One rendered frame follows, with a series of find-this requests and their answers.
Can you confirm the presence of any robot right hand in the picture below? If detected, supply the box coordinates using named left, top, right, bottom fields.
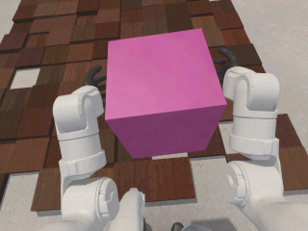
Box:
left=212, top=47, right=241, bottom=90

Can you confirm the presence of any robot left upper arm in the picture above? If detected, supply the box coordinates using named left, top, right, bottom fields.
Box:
left=36, top=176, right=120, bottom=231

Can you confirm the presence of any left robot forearm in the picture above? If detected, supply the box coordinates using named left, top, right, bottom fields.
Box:
left=52, top=86, right=107, bottom=216

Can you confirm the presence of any right robot forearm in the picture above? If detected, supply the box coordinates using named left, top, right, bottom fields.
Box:
left=222, top=66, right=284, bottom=193

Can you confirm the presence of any carton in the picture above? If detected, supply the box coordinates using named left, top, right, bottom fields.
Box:
left=105, top=28, right=227, bottom=159

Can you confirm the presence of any robot left hand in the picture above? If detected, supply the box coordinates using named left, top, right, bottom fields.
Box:
left=83, top=64, right=107, bottom=108

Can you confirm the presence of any robot right upper arm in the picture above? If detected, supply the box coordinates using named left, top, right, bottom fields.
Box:
left=220, top=160, right=308, bottom=231

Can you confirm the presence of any left robot thigh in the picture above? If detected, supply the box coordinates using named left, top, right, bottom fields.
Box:
left=109, top=191, right=145, bottom=231

